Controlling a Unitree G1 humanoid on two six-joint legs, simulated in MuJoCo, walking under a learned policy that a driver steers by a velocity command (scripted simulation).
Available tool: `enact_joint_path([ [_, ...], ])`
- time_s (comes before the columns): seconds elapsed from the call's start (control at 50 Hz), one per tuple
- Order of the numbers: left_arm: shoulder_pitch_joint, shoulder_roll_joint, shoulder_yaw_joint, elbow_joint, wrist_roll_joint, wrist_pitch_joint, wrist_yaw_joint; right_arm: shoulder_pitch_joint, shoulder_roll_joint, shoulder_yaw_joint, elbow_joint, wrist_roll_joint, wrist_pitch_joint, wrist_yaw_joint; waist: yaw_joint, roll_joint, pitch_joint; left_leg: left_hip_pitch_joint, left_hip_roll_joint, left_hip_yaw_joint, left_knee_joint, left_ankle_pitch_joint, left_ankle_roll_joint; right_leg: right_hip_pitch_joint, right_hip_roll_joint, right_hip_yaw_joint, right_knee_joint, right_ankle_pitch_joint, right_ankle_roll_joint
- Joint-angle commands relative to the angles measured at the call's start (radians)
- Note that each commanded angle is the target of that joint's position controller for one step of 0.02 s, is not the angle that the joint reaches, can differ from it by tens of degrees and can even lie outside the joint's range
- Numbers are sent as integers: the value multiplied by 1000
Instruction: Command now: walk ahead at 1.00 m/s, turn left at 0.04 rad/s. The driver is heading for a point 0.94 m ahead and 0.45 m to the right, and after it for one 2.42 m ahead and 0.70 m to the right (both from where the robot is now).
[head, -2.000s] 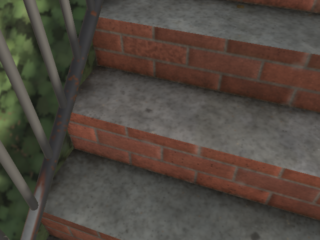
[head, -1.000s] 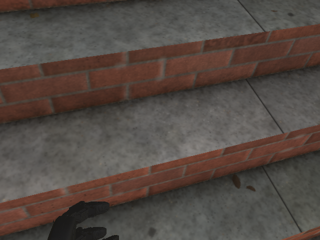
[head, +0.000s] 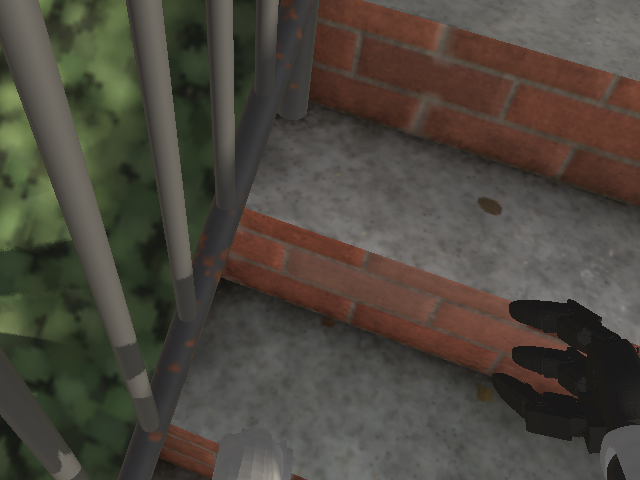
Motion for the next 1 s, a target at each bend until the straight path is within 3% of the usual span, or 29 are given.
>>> enact_joint_path([
  [0.02, -7, 55, 20, 46, -81, 8, 31, -255, 54, 77, -206, -15, -8, 42, -24, 146, 191, 351, 133, 290, -645, 82, 16, -456, -220, 12, -395, 964, -147],
  [0.04, 94, 98, 32, 35, -158, 9, 19, -93, 5, 69, -124, 29, 0, 73, -15, 135, -75, 948, 16, 412, -901, 108, 3, -566, -192, 67, -286, 1319, -202],
  [0.06, 72, 247, 66, -34, -153, -34, -13, 255, -40, 24, -20, 14, 14, 62, -145, 13, -341, 1321, -78, 392, -834, 206, 8, -546, -288, 161, 11, 2028, -222],
  [0.08, -209, 350, 118, -119, -136, -64, -54, 579, -211, -63, 48, -12, 30, 21, -372, -30, -558, 1453, 54, 42, -1009, 206, 58, -528, -292, 191, 473, 2240, -145],
  [0.1, -250, 255, 104, -168, -179, -61, -93, 724, -417, -121, 99, -61, 24, 0, -426, 476, -750, 1539, 388, -498, -1414, 682, 245, -612, 50, 234, 1223, 1123, -76],
  [0.12, -185, 167, 73, -133, -68, -56, -106, 631, -328, -111, 98, -17, 24, 0, -330, 414, -895, 1526, 393, -666, -1566, 556, 193, -597, 177, 434, 1649, 390, -74],
  [0.14, -185, 26, 65, -182, -42, -30, -88, 427, -288, -113, 114, 5, 3, 21, -184, 339, -704, 1386, 444, -623, -1569, 296, 143, -851, 122, 473, 1857, 448, -54],
  [0.18, -256, -59, 31, -271, -26, -5, -76, 215, -173, -79, 162, 24, -21, 25, -30, 125, -271, 1051, 434, -473, -1607, 626, 66, -981, 40, 385, 1949, 510, -73],
  [0.24, -174, -36, 7, -242, -56, 72, -38, 212, -57, -33, 245, 8, -72, 55, 97, 74, -78, 925, 440, -47, -1669, 874, 19, -1136, 4, 355, 1997, 213, -97],
  [0.28, -144, -124, -3, -221, -64, 104, -23, 239, -24, -26, 352, 3, -83, 74, 108, 150, -1, 891, 376, 167, -1746, 603, 4, -1265, 26, 319, 2093, 173, -130],
  [0.34, -267, -169, -15, -225, -95, 149, -11, 269, -53, -31, 425, -3, -67, 94, 149, 148, 32, 899, 319, 392, -1869, 555, -46, -1368, 39, 220, 2020, 191, -171],
  [0.4, -336, -37, 18, -258, -108, 206, 3, 311, -189, -48, 396, 9, -72, 67, 130, 160, 24, 914, 382, 452, -2160, 975, -10, -1197, 69, 116, 1857, 148, -168],
  [0.44, -130, 23, 74, -211, -101, 220, -7, 284, -249, -69, 379, 7, -53, 44, 219, 183, -100, 1273, 394, 530, -2067, 1367, 37, -1210, 23, 91, 1909, -36, -154],
  [0.5, 306, 82, 93, -86, -101, 218, -17, -102, -334, -82, 200, 74, -24, 11, 463, 179, -323, 1188, 359, 632, -1837, 2216, 9, -532, 32, 44, 1417, -14, -165],
  [0.54, 435, 79, 97, -91, -90, 231, -4, -113, -321, -80, 185, 78, -45, 29, 462, 256, -411, 1258, 426, 560, -1569, 2397, 62, -317, 31, 60, 1083, -35, -159],
  [0.58, 329, -22, 82, -100, -136, 231, -14, -83, -222, -55, 195, 76, -7, 69, 386, 277, -220, 1259, 439, 491, -1202, 1943, 77, -420, 173, 80, 582, -144, -190],
  [0.6, 316, -88, 40, -82, -95, 218, 1, -208, -100, -11, 87, 126, 2, 93, 367, 145, -67, 1226, 281, 495, -956, 1498, -25, -562, 116, 180, 338, 405, -243],
  [0.62, -50, 11, 43, -157, -45, 218, 29, -11, 138, 58, 29, 94, 1, 104, 29, -207, 49, 755, -40, 302, -436, 492, -139, -704, 34, 1156, 190, 315, -478],
  [0.64, -89, -8, 23, -225, -72, 188, 53, 31, 146, 81, -39, 9, -34, 125, 2, -39, 109, 606, -92, 103, -188, 430, -158, -781, -7, 1356, 50, 190, -481],
  [0.7, 255, 48, 42, -82, -43, 113, 66, -252, 43, 68, -186, -64, -93, 117, 174, 132, 154, 214, -43, 55, -85, 360, -85, -538, -41, 1179, 234, 403, -448],
  [0.74, 387, 59, 63, -25, -35, 87, 43, -370, 104, 83, -243, -87, -93, 77, 226, -7, 111, -74, -41, 10, 76, -27, -54, -228, -25, 997, 267, 669, -428],
  [0.8, 284, -1, 64, -60, -45, 53, 51, -361, 60, 81, -250, -50, -71, 58, 149, 40, 26, 35, 24, 33, -154, -74, -63, -230, -72, 873, 137, 709, -373],
  [0.86, 263, 68, 98, -65, -49, 35, 32, -427, 127, 94, -318, -23, 0, 34, 118, 110, -12, 186, 91, 97, -453, -59, -39, -282, -83, 815, -18, 643, -314],
  [0.88, 149, 71, 87, -117, -63, 51, 23, -328, 183, 129, -288, 23, 26, 42, 47, 186, -89, 766, 24, 237, -843, -144, -21, -616, -29, 649, -108, 928, -262],
  [0.9, 86, 107, 104, -124, -86, 65, 16, -124, 177, 104, -223, 38, 39, 18, -57, 128, -212, 1200, 23, 213, -898, 117, -19, -774, -25, 654, 48, 1292, -240],
  [0.92, -46, 221, 133, -165, -108, 29, -14, 156, 36, 20, -116, 26, 39, -2, -219, 115, -397, 1382, 29, 197, -906, 91, -16, -732, -66, 615, 316, 1743, -220],
  [0.94, -182, 212, 143, -212, -147, -2, -56, 366, -151, -52, -21, -10, 21, -14, -322, 404, -578, 1484, 190, -223, -1185, -229, 45, -769, 53, 525, 782, 1547, -152],
  [0.96, -297, 135, 112, -249, -82, -19, -71, 307, -149, -51, -29, 26, 20, -43, -236, 618, -552, 1336, 389, -661, -1575, -270, 86, -799, 157, 427, 1045, 407, -69],
  [1.0, -155, 129, 116, -161, -7, -18, -80, 1, 25, -14, -17, 66, 9, -51, 11, 494, -254, 994, 437, -559, -1556, -221, 63, -865, 21, 419, 1324, 363, -30],
])
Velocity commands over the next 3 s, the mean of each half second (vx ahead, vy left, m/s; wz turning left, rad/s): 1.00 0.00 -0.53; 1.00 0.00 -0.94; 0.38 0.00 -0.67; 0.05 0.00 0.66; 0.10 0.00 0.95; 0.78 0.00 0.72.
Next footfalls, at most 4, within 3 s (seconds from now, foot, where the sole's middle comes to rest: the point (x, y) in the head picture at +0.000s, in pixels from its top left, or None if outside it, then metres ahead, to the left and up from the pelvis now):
0.06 left None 0.22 0.14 -0.56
0.56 right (409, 472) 0.34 -0.13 -0.37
0.92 left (336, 187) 0.68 -0.02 -0.17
1.32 right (637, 258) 0.58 -0.44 -0.17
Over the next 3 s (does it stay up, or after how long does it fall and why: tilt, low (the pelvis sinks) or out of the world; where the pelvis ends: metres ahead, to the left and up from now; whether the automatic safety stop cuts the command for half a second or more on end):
stays up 0.99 -0.47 0.79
